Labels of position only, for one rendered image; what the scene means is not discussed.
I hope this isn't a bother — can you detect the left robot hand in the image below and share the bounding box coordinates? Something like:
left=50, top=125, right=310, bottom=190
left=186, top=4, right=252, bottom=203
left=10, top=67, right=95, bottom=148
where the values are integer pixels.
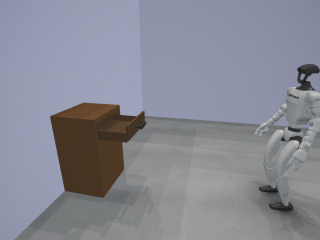
left=285, top=148, right=307, bottom=172

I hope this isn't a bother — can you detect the drawer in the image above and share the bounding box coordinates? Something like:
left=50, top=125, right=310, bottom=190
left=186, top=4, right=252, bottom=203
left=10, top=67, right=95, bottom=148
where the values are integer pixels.
left=96, top=111, right=145, bottom=143

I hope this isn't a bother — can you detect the handle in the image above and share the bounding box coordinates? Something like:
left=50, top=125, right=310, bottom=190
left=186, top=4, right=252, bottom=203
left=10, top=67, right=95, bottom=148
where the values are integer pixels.
left=135, top=121, right=147, bottom=129

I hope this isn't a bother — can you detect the right robot upper arm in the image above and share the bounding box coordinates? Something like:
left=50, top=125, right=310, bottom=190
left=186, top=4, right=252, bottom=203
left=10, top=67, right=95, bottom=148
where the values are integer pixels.
left=281, top=87, right=297, bottom=113

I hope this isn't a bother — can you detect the cabinet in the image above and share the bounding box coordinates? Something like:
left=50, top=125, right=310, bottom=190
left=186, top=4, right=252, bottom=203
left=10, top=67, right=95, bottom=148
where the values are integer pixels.
left=50, top=102, right=124, bottom=198

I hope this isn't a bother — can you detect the robot left shin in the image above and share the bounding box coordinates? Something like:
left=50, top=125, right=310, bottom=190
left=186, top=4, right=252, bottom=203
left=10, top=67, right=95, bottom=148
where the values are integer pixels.
left=274, top=174, right=290, bottom=206

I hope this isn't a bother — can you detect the right robot forearm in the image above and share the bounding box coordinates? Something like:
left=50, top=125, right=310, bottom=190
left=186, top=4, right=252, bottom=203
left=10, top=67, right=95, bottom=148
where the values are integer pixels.
left=266, top=107, right=286, bottom=126

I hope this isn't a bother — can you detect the right robot hand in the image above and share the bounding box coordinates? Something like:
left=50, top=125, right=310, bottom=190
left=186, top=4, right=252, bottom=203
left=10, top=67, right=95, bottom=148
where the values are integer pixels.
left=254, top=122, right=270, bottom=137

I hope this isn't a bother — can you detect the left robot upper arm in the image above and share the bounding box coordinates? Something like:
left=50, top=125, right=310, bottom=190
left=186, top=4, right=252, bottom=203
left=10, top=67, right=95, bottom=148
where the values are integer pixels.
left=307, top=91, right=320, bottom=127

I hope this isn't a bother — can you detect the left robot forearm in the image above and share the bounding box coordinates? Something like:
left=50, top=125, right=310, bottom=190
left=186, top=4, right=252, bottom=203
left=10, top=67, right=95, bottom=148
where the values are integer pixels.
left=298, top=118, right=320, bottom=152

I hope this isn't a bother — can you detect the robot head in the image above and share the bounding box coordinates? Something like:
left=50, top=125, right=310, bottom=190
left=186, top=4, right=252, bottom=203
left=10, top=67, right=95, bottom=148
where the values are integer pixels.
left=295, top=64, right=320, bottom=91

